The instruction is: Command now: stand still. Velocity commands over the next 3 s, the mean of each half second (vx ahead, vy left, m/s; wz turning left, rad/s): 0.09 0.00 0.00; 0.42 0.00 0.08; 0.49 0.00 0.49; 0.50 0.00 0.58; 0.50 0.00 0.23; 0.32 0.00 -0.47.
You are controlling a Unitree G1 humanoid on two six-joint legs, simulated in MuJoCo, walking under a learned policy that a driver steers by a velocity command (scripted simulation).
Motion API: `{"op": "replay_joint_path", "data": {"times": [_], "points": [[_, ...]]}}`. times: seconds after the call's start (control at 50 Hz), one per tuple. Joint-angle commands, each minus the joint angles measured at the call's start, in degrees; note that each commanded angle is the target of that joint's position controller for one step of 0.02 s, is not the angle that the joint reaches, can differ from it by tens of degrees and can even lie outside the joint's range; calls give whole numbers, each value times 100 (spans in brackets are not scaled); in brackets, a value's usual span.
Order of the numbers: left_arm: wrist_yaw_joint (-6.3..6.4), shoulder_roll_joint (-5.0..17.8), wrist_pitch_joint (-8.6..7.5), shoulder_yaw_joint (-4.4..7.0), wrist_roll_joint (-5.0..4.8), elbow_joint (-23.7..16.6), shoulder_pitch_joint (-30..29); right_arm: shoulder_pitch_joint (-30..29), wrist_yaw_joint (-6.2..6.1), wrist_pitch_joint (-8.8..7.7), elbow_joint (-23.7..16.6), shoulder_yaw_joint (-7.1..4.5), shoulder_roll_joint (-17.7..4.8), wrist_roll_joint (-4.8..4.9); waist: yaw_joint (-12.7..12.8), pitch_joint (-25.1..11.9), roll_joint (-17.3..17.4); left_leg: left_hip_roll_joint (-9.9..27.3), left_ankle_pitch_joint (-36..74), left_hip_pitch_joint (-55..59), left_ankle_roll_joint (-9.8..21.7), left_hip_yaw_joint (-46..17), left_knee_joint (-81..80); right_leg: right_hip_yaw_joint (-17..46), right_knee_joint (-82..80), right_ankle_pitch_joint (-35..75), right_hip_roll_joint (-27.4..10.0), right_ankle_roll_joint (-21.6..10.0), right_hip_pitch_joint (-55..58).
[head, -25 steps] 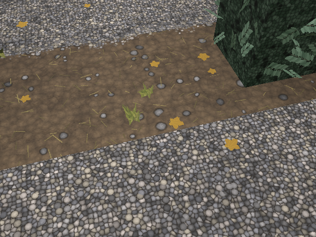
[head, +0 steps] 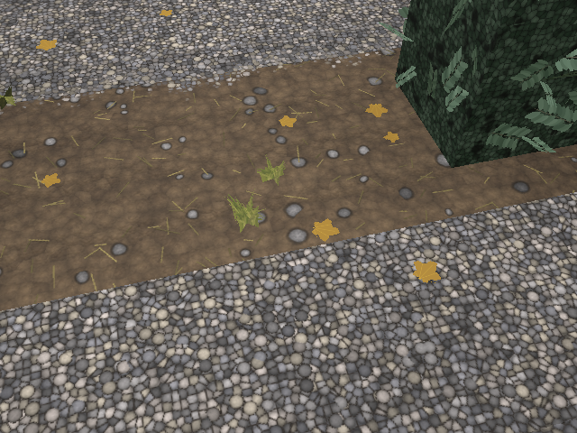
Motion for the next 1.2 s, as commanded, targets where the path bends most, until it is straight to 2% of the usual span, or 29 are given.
{"op": "replay_joint_path", "data": {"times": [0.02, 0.26, 0.3, 0.32, 0.36, 0.4, 0.48, 0.52, 0.56, 0.62, 0.64, 0.66, 0.68, 0.72, 0.76, 0.78, 0.84, 0.86, 0.88, 0.9, 0.92, 0.96, 0.98, 1.0, 1.04, 1.08, 1.16, 1.18, 1.2], "points": [[21, 799, -50, 144, -1, -162, -137, 62, -9, -57, -212, -212, -897, 8, -11, -432, 91, 581, 1638, 426, 115, -683, -385, 144, -296, 895, -107, -107, -263], [21, 806, -23, 123, 7, 125, -172, 174, 9, -24, 115, -187, -913, 12, -23, -365, 80, 552, 1567, 433, 111, -701, -448, 117, -328, 884, -113, -106, -232], [90, 1022, 4, 215, 125, 152, -87, 669, -94, 10, 275, -357, -1282, -108, -252, -182, 290, 731, -647, 576, 480, -1055, -891, 19, -63, -423, 29, -230, -653], [148, 1029, -23, 249, 222, 90, -224, 1049, -192, 6, 385, -417, -1361, -217, -476, 58, 580, 1163, -2039, 741, 884, -1724, -1296, 32, 368, -986, 66, -302, -1264], [246, 632, -173, 141, 344, -28, -397, 1421, -449, -49, 460, -300, -905, -253, -671, 432, 882, 2214, -2660, 1181, 1464, -3042, -1875, 290, 1112, -940, -67, -515, -2300], [295, 473, -297, 101, 407, -183, -533, 1471, -662, -139, 440, -105, -430, -292, -766, 284, 829, 2477, -2135, 1499, 1442, -3149, -2136, 677, 2295, -1508, -223, -652, -2755], [203, 305, -290, 113, 486, -347, -416, 965, -808, -166, 336, -26, -569, -201, -460, 386, 414, 1603, -1527, 809, 809, -1532, -2263, 147, 1746, -1004, 1, -519, -1832], [93, 159, -276, 67, 350, -302, -221, 853, -688, -99, 391, -42, -812, -210, -198, 449, 466, 1359, -1235, -180, 712, -999, -2156, -92, 986, -205, 150, -382, -529], [-22, 247, -353, 47, 224, -217, 118, 741, -479, -12, 454, -49, -913, -327, -62, 481, 543, 1420, -1338, -786, 822, -985, -1841, -74, 529, 680, 276, -348, 218], [97, 748, -655, 205, 200, -167, 1006, 871, -343, -59, 700, 53, -515, -426, 267, 107, 166, 1216, -1142, -1009, 784, -932, -234, 201, 162, 602, 137, -579, 1084], [218, 1120, -748, 292, 300, -128, 1757, 926, -272, -156, 563, 222, 117, -486, 453, -552, -862, 365, -1210, -1791, 319, -331, 1646, 1932, -462, 57, -872, -1534, 2012], [251, 1116, -750, 279, 412, -73, 2490, 387, -220, -268, 262, 211, 168, -512, 865, -397, -1271, -9, -1952, -3210, 103, -656, 3091, 4108, -1428, -814, -1737, -2280, 2408], [268, 735, -757, 220, 394, -114, 2185, 90, -299, -353, 271, 127, -36, -445, 748, 265, -687, 279, -1559, -3859, 258, -1048, 3849, 3792, -1674, -1831, -1683, -2051, 2012], [273, 177, -657, 65, 271, -322, 1543, 438, -467, -368, 475, 40, -218, -422, 240, 248, -169, 681, -858, -3410, 340, -753, 4205, 2758, -1733, -1331, -1419, -1807, 1242], [345, -144, -645, -76, 313, -451, 1213, 346, -493, -286, 386, 140, 157, -461, -108, 396, -89, 961, -263, -2791, 314, -691, 3695, 1889, -1892, 125, -1116, -1649, 445], [370, -254, -628, -128, 290, -481, 1268, 278, -439, -237, 352, 102, 107, -452, -123, 345, -27, 957, -51, -2638, 240, -604, 3237, 1554, -1988, 544, -946, -1596, 289], [269, -3, -611, -68, 427, -422, 1609, -115, -222, -123, 220, 168, 333, -399, -57, 162, -207, 797, 882, -2209, -19, -136, 2421, 663, -1899, 1458, -612, -1592, -26], [260, -30, -560, -62, 648, -389, 1829, 277, -79, -153, 332, 202, 422, -460, -102, 80, -225, 749, 1459, -1931, -77, -171, 3174, 468, -1528, 1990, -572, -1552, -322], [219, -68, -530, -72, 690, -355, 1944, 316, 5, -174, 298, 193, 368, -443, -128, 89, -150, 772, 1650, -2128, -100, -250, 3229, 410, -1368, 2335, -683, -1611, -323], [264, -159, -572, -104, 616, -432, 2068, -103, 0, -192, 72, 161, 260, -496, 22, 88, 19, 816, 2081, -2714, -80, -312, 2750, 358, -1152, 2083, -603, -1597, 127], [370, -326, -604, -163, 600, -1, 2722, -598, -92, -192, -99, 157, 238, -460, 262, 287, 36, 1156, 2685, -4251, -76, -1145, 2020, 861, -815, 1675, -1048, -1559, 1547], [454, -449, -582, -187, 585, 399, 3675, -878, -217, -173, -200, 226, 487, -416, 574, 359, -32, 1149, 3243, -5562, -152, -1326, 1226, 1056, -441, 1601, -1314, -1586, 2823], [448, -408, -578, -190, 518, 330, 3502, -1064, -223, -160, -177, 248, 464, -373, 548, 331, 259, 1178, 4130, -4938, -58, -955, 334, 545, -373, 1239, -852, -1368, 2208], [334, -448, -539, -272, 551, 257, 3367, -1121, -224, -93, -258, 301, 699, -403, 462, 243, -55, 1007, 4712, -3424, 10, -359, 479, 155, -529, 1075, -529, -1339, 748], [176, -661, -539, -390, 650, 242, 3241, -1150, -116, 41, -444, 325, 642, -387, 326, 550, -54, 1092, 5022, -2392, 107, -427, 1115, 164, -472, 643, -649, -1360, -672], [268, -549, -638, -394, 512, 252, 3298, -1282, -114, 76, -600, 227, 293, -403, 320, 720, 228, 1018, 4344, -2616, 136, -364, 702, 115, -269, 1020, -557, -1151, -114], [536, -266, -536, -364, 299, 546, 4098, -1820, -112, 145, -713, 331, 503, -496, 712, 946, 184, 1017, 3707, -2638, 0, -62, -474, 44, 259, 1488, -413, -842, 1015], [526, -211, -490, -365, 316, 619, 4278, -1739, -143, 172, -640, 291, 394, -450, 701, 851, 242, 1056, 3854, -2312, -10, -105, -531, -19, 460, 1895, -362, -728, 1112], [656, 133, -282, -93, -320, 469, 3131, -1562, -74, 22, -586, 132, 306, 701, 364, 1446, 398, 466, 3591, -2542, -17, 43, -534, -61, 1831, 3080, -561, -652, 639]]}}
